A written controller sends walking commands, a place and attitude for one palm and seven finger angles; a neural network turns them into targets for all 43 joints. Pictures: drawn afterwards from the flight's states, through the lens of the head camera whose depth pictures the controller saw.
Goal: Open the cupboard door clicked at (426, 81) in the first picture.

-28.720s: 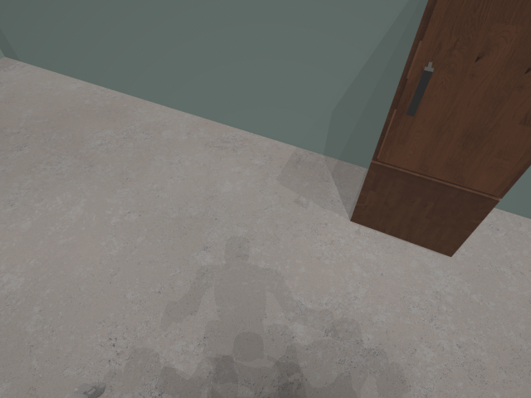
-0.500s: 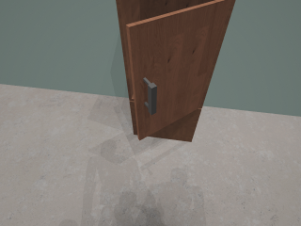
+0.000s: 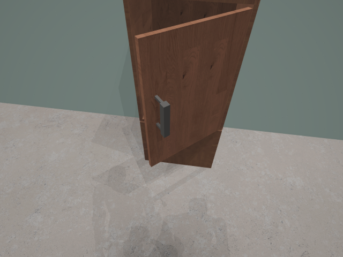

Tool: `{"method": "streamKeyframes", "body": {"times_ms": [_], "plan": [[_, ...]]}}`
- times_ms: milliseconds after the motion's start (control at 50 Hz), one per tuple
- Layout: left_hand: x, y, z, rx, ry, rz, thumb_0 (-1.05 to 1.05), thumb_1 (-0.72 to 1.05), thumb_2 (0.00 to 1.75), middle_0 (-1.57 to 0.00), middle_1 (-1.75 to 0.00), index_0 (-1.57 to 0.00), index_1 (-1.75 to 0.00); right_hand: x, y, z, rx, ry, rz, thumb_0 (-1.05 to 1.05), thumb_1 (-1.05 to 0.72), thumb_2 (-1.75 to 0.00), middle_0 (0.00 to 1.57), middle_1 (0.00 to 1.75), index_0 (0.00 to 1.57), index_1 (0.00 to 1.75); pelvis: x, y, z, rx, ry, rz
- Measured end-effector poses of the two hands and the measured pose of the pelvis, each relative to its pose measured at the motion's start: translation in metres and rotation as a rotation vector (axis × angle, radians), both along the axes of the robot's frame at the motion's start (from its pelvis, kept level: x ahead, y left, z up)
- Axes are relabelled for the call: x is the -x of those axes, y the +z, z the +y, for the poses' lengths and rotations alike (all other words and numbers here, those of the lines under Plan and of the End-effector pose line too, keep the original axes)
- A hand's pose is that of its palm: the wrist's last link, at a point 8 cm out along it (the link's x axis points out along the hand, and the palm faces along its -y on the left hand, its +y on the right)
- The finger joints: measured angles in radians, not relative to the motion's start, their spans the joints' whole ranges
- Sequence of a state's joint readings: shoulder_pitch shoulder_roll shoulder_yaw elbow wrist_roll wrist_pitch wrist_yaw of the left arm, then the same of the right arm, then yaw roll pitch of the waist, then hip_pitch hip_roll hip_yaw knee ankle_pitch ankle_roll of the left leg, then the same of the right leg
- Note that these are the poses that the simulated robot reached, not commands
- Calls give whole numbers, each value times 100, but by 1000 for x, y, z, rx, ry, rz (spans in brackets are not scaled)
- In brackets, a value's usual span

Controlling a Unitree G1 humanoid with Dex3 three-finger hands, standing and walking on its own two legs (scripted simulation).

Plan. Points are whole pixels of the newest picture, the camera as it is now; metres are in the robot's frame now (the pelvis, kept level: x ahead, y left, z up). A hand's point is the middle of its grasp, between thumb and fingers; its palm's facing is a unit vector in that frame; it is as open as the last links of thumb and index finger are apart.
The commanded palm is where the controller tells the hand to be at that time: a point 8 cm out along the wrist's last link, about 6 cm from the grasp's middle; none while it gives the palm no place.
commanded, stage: look to check the result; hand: left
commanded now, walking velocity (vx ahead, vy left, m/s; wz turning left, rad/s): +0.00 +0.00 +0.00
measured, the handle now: (161, 116) +0.55 +0.07 -0.02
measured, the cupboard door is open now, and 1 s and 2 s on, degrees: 42 42 42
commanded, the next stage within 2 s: walk to a spot facing it in 0.50 s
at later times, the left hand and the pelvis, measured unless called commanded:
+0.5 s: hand out of the picture -0.03 +0.14 -0.18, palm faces +0.07 -0.98 -0.17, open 7.4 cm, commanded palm none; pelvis +0.02 -0.01 +0.00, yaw +0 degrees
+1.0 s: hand out of the picture +0.03 +0.18 -0.18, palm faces -0.07 -0.97 -0.21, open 7.4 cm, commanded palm none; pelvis +0.01 +0.00 -0.01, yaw -10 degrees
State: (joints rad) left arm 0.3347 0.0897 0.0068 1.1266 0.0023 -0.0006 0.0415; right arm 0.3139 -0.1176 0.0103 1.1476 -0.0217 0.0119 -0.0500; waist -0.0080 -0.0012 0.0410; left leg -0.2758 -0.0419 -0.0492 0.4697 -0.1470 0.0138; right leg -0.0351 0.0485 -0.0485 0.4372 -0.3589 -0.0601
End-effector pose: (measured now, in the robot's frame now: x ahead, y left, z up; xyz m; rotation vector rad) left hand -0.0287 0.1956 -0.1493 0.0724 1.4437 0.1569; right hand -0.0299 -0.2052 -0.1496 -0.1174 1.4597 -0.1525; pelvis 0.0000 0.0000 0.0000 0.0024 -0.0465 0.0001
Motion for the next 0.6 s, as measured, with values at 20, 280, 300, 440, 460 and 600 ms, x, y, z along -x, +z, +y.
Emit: {"method": "streamKeyframes", "body": {"times_ms": [20, 280, 300, 440, 460, 600], "plan": [[1, 0, 1, -3, 1, 6, 0, 90, 89, -20, -30, -20, -29, -1, 0, -1, 0, 0, 2, 0, -91, -90, 20, 30, 20, 30, -1, 0, -1, 0, 0, 1], [15, 6, 6, -38, 17, 76, 0, 91, 89, -20, -30, -20, -29, -24, -1, -8, 2, 18, -12, 0, -91, -90, 20, 30, 20, 30, -11, 0, -6, -5, -2, 2], [15, 6, 5, -38, 18, 77, 0, 91, 89, -20, -30, -20, -29, -26, -1, -10, 4, 20, -13, 0, -91, -90, 20, 30, 20, 30, -11, 0, -6, -5, -2, 2], [9, 4, 1, -28, 16, 70, 0, 91, 89, -20, -30, -20, -29, -37, 0, -17, 19, 28, -30, 0, -91, -90, 20, 30, 20, 30, -15, 0, -8, -8, -2, 1], [8, 4, 0, -26, 16, 68, 0, 91, 89, -20, -30, -20, -29, -38, 0, -17, 20, 30, -32, 0, -91, -90, 20, 30, 20, 30, -15, 0, -8, -8, -1, 1], [-2, 3, -4, -19, 11, 50, 0, 90, 89, -20, -30, -20, -29, -43, 1, -20, 24, 32, -36, 0, -92, -90, 20, 30, 20, 30, -18, 1, -9, -11, -2, 3]]}}
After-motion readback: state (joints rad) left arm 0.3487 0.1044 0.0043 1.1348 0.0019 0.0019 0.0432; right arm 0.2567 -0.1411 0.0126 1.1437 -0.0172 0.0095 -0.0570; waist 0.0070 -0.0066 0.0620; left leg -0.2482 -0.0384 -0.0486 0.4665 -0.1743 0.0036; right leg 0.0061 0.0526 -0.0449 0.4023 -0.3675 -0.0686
